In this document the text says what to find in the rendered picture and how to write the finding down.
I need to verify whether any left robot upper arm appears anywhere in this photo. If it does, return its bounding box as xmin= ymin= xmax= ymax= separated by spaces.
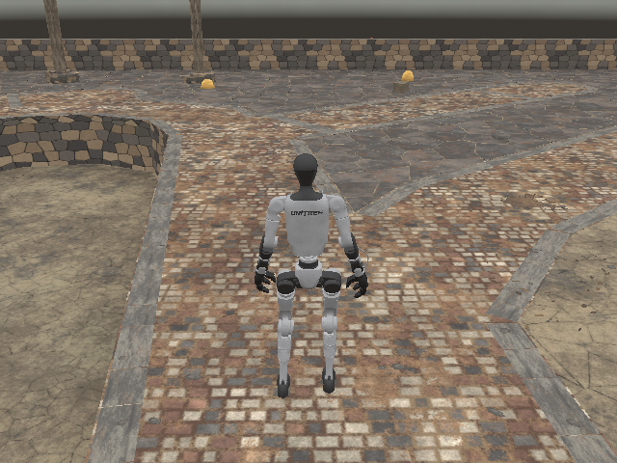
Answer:
xmin=263 ymin=196 xmax=286 ymax=249

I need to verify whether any left robot hand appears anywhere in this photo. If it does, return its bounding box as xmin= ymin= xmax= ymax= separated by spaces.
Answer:
xmin=255 ymin=271 xmax=276 ymax=293

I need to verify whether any right robot foot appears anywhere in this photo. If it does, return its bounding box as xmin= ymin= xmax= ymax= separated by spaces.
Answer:
xmin=322 ymin=367 xmax=335 ymax=394

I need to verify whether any robot right forearm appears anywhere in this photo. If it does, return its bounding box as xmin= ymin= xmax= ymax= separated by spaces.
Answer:
xmin=344 ymin=233 xmax=364 ymax=277

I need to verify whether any right robot hand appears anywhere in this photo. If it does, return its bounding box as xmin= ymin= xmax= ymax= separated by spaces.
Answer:
xmin=346 ymin=272 xmax=368 ymax=298

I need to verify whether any humanoid robot torso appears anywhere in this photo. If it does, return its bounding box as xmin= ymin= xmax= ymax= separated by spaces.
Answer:
xmin=284 ymin=190 xmax=330 ymax=289

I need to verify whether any robot left forearm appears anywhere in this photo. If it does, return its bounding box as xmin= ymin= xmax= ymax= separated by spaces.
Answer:
xmin=255 ymin=234 xmax=273 ymax=274

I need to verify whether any right robot upper arm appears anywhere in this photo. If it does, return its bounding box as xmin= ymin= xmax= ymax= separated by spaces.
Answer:
xmin=327 ymin=195 xmax=354 ymax=248

